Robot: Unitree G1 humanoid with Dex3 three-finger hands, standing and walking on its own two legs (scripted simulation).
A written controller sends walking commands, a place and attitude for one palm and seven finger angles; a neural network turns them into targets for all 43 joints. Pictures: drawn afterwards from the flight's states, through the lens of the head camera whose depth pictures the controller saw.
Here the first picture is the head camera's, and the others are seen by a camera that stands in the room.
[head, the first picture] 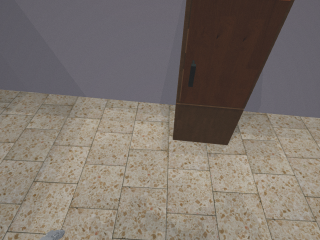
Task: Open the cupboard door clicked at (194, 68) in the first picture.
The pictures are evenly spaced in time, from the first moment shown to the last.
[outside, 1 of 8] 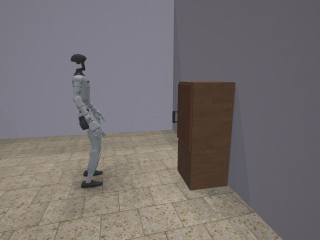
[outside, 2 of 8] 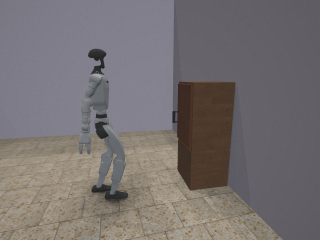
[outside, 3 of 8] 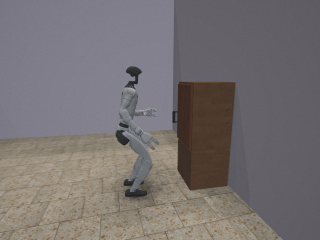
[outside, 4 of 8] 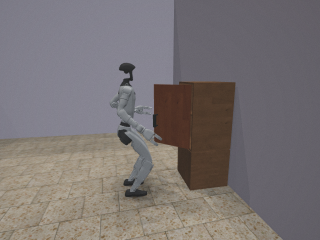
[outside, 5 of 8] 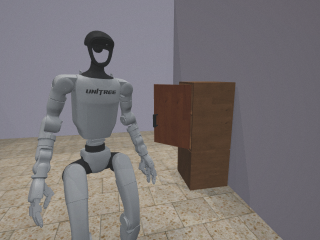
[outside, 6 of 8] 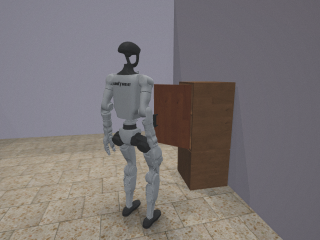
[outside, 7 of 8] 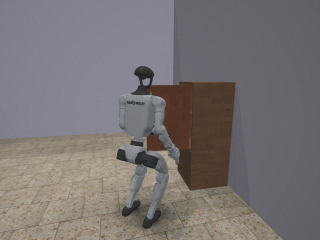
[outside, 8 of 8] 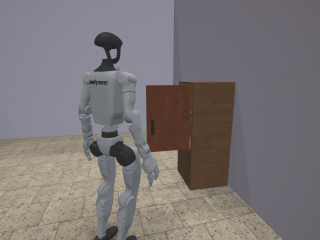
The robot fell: no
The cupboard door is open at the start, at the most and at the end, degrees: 0 90 90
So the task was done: yes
